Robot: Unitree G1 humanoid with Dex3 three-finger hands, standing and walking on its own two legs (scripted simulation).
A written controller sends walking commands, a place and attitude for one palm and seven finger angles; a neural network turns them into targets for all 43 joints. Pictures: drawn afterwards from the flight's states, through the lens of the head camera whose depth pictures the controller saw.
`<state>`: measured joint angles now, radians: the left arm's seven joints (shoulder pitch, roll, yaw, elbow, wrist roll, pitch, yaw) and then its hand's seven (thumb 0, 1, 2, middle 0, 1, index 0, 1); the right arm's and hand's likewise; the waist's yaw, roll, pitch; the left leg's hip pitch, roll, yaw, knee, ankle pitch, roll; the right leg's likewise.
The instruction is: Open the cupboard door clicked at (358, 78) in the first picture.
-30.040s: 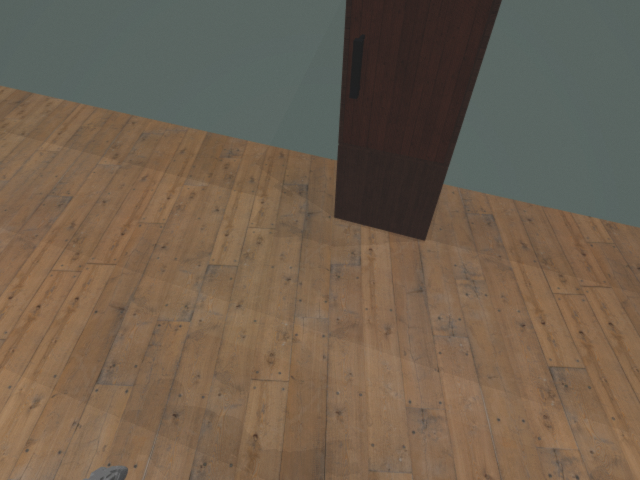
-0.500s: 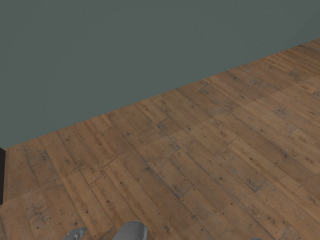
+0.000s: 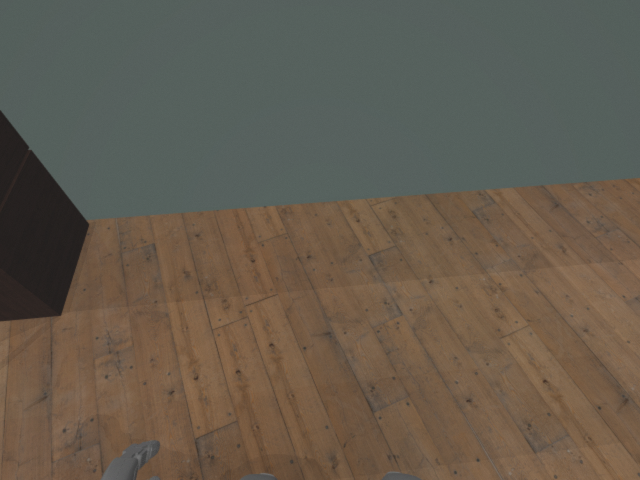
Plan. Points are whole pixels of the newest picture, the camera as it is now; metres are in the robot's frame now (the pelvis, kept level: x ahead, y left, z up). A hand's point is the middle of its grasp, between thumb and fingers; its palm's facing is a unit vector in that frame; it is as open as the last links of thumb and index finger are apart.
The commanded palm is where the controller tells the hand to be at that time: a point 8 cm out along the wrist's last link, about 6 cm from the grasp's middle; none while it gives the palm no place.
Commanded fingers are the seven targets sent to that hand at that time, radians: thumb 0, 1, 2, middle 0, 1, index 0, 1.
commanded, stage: turn to face it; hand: left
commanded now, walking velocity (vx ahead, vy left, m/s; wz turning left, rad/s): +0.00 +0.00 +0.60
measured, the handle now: out of the picture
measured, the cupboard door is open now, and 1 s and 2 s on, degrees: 49 49 49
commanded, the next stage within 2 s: take the last steps up to it in 1.50 s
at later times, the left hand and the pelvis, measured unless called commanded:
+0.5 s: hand out of the picture -0.01 +0.20 -0.18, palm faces +0.35 -0.90 -0.24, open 7.3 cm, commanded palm none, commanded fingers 0.00 0.90 0.90 -0.20 -0.30 -0.20 -0.30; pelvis +0.00 -0.02 -0.01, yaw +19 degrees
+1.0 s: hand out of the picture -0.05 +0.13 -0.16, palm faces +0.61 -0.76 -0.22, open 7.3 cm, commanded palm none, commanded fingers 0.00 0.90 0.90 -0.20 -0.30 -0.20 -0.30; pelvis +0.02 -0.06 +0.00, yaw +38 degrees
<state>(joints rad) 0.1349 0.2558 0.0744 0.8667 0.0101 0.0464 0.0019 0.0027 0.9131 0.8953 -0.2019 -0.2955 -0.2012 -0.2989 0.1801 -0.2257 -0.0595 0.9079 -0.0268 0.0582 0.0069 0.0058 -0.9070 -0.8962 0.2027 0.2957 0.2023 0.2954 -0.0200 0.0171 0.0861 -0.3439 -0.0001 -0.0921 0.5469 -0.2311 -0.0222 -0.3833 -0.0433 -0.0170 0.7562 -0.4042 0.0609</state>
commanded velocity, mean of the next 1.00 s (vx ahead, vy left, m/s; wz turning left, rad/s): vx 0.00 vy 0.00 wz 0.59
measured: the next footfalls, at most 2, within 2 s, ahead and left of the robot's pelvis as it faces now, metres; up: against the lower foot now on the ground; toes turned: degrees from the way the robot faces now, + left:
right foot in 0.04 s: +0.04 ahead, -0.14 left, +0.00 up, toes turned +0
left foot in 0.38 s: +0.01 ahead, +0.11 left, +0.00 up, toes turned +19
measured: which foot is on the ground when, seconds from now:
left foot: down 0.00-0.04, up 0.06-0.36, down 0.38-0.70, up 0.72-1.00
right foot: up 0.00-0.02, down 0.04-0.38, up 0.40-0.68, down 0.70-1.00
